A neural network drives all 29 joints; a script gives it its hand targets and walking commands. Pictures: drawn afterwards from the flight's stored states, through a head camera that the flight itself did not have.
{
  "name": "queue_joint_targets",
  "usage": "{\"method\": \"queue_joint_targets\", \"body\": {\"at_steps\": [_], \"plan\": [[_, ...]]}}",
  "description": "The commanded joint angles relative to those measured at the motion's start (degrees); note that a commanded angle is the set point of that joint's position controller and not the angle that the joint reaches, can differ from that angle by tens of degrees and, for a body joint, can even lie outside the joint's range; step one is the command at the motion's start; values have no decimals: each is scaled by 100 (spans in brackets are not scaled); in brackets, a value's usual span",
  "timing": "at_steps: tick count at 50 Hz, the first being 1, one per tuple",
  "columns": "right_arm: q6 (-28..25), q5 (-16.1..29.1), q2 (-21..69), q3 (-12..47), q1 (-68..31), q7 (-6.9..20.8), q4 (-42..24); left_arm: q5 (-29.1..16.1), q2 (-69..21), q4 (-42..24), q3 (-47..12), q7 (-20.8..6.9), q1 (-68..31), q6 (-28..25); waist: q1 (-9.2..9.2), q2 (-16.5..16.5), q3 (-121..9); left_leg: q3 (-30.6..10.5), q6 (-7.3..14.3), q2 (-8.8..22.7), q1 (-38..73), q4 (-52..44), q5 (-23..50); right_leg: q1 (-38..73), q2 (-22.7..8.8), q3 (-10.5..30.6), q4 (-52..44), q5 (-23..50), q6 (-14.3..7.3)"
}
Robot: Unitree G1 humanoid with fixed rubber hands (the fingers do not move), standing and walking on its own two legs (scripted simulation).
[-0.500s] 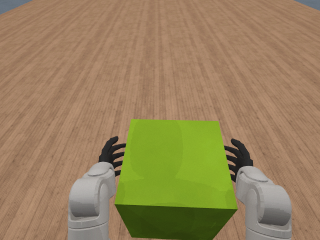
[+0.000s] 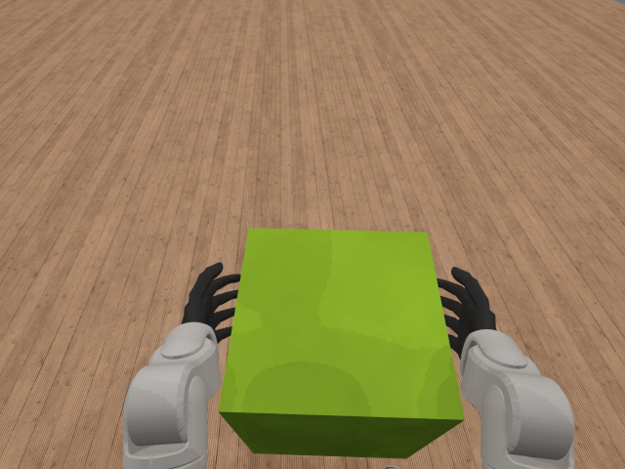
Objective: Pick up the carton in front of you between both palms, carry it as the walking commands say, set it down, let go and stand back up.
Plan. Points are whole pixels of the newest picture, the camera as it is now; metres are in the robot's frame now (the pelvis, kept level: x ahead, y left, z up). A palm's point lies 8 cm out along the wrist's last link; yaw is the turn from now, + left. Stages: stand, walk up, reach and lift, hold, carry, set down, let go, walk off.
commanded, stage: carry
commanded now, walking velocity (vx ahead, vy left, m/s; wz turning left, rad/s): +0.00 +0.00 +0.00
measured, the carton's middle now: (333, 351) +0.25 +0.00 +0.02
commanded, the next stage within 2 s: hold in 1.90 s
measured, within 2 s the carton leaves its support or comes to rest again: neither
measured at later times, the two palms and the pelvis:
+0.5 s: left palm (227, 246) +0.38 +0.15 +0.08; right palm (440, 244) +0.39 -0.15 +0.08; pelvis +0.13 -0.01 -0.01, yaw +3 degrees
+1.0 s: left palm (222, 269) +0.37 +0.17 +0.03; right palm (422, 268) +0.38 -0.13 +0.03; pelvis +0.10 +0.01 -0.01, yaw +3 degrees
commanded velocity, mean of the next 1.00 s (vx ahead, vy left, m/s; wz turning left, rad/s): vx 0.00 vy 0.00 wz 0.00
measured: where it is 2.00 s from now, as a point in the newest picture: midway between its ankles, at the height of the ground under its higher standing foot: outside the picture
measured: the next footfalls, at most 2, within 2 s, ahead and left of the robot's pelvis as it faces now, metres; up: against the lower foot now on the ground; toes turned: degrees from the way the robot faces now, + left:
right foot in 0.04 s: +0.20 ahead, -0.11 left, +0.00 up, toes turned +17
left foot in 0.20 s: +0.06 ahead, +0.11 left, +0.00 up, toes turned +8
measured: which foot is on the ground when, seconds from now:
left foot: down 0.00-0.08, up 0.10-0.18, down 0.20-1.00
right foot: up 0.00-0.02, down 0.04-1.00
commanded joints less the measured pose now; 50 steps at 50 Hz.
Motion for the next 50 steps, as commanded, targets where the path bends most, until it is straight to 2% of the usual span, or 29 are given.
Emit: {"method": "queue_joint_targets", "body": {"at_steps": [1,2,3,4,5,6,7,8,9,11,12,14,16,19,22,28,35,46,50], "plan": [[203,1751,4350,3632,-2215,980,-444,-1935,-4434,-388,-3821,-937,-2297,126,29,718,-773,114,110,866,-132,606,3208,1545,205,-302,-1029,1085,-17],[282,1700,4215,3574,-2251,939,-392,-1925,-4262,-353,-3724,-934,-2324,211,44,569,-798,87,-49,763,-428,962,2944,2154,52,-231,-1200,1400,-11],[372,1664,4051,3522,-2276,896,-327,-1924,-4058,-303,-3607,-933,-2380,295,26,29,-1034,-28,-277,575,-995,1547,1610,2976,-802,593,-795,3407,-118],[481,1724,3992,3577,-2342,854,-353,-1906,-4006,-136,-3520,-934,-2388,349,65,-787,-1557,-375,-382,290,-1558,2154,-240,3941,-1666,1507,-543,4719,-738],[555,1782,3975,3612,-2366,843,-426,-1933,-4075,57,-3427,-942,-2216,353,104,-1233,-1830,-534,-367,161,-1640,2309,-1373,3867,-1839,1963,-902,3941,-1113],[576,1817,4141,3687,-2538,856,-392,-1949,-4251,119,-3390,-967,-2238,350,92,-1134,-1724,-710,-303,171,-1670,2178,-1654,3637,-1728,1970,-1185,3149,-1109],[566,1828,4347,3731,-2636,883,-303,-1957,-4467,171,-3396,-999,-2328,338,68,-911,-1724,-785,-228,175,-1567,1635,-1729,3443,-1592,1810,-1346,2395,-1017],[532,1852,4562,3776,-2779,916,-258,-1972,-4683,193,-3440,-1030,-2439,310,42,-830,-1623,-755,-181,180,-1293,1122,-1472,3186,-1413,1575,-1368,2080,-817],[488,1890,4787,3820,-2831,946,-209,-2003,-4852,185,-3488,-1065,-2541,274,23,-812,-1728,-711,-159,180,-983,609,-826,3102,-1261,1313,-1326,1444,-655],[389,1902,5090,3878,-2875,992,-178,-2038,-5065,106,-3583,-1131,-2663,196,26,-561,-1760,-662,-189,283,-638,271,132,2838,-955,838,-1240,672,-452],[356,1877,5177,3877,-2930,995,-176,-2075,-5130,28,-3649,-1154,-2843,171,28,-320,-1680,-736,-218,405,-690,268,338,2848,-856,671,-1053,820,-419],[351,1868,5142,3847,-2950,991,-175,-2097,-5129,18,-3691,-1141,-2925,157,40,-67,-1567,-801,-244,579,-675,511,1141,2744,-716,559,-621,1899,-399],[370,1831,5002,3757,-2742,984,-37,-2040,-4999,126,-3664,-1104,-2724,183,32,-20,-1643,-771,-229,577,-666,689,1776,2784,-703,538,-269,2609,-425],[378,1757,4841,3658,-2546,990,166,-1937,-4854,263,-3634,-1062,-2576,206,24,161,-1667,-776,-197,598,-589,891,2651,2598,-667,451,57,2870,-451],[327,1725,4828,3642,-2613,1026,297,-1884,-4835,366,-3656,-1075,-2665,167,23,221,-1581,-783,-181,623,-549,959,3022,2359,-608,382,185,2680,-429],[18,1563,4809,3623,-2838,1170,657,-1732,-4802,731,-3653,-1217,-2886,-125,21,256,-1453,-794,-97,671,-509,987,3075,2136,-558,366,241,1901,-385],[-599,1247,4718,3431,-3025,1307,1143,-1466,-4739,1254,-3460,-1405,-3112,-734,15,153,-1357,-800,-39,628,-590,857,2360,2183,-612,422,78,1608,-369],[-1682,567,4377,2496,-3176,1447,2587,-702,-4400,2645,-2550,-1504,-3275,-1865,31,141,-1054,-868,34,602,-878,499,1213,2092,-633,480,-317,560,-302],[-2190,369,4500,2228,-3552,1533,3160,-459,-4484,3326,-2195,-1594,-3577,-2360,31,118,-1042,-904,68,591,-955,449,939,2078,-635,490,-393,329,-282]]}}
